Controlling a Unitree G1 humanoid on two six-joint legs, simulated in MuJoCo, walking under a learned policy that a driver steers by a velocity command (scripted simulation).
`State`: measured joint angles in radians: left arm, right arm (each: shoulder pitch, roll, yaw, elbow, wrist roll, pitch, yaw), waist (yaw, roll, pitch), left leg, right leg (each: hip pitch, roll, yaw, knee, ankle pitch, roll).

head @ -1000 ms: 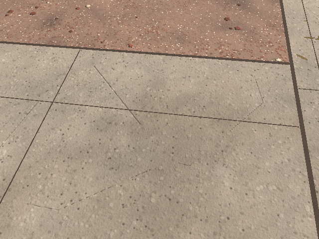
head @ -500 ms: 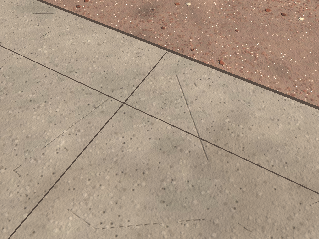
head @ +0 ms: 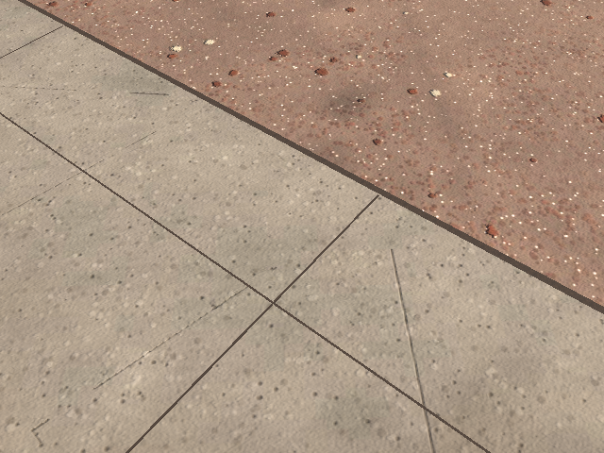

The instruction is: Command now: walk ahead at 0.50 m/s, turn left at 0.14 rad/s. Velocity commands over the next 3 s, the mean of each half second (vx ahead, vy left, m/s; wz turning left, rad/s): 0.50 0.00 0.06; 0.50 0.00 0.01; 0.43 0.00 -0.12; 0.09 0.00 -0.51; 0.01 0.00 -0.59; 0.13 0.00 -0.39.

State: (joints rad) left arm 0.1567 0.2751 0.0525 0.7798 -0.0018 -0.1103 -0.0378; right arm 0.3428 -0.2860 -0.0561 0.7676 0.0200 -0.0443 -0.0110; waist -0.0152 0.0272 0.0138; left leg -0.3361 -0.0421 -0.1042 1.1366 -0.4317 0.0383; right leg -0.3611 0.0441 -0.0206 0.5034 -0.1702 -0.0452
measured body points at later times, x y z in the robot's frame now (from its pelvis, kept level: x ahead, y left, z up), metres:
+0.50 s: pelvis +0.28 +0.05 +0.00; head +0.31 +0.07 +0.45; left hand +0.30 +0.33 -0.14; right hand +0.47 -0.20 -0.08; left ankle +0.35 +0.14 -0.73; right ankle +0.14 -0.09 -0.65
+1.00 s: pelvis +0.56 +0.01 -0.01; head +0.60 +0.00 +0.44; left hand +0.76 +0.26 -0.10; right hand +0.57 -0.27 -0.14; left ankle +0.38 +0.14 -0.67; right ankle +0.66 -0.09 -0.73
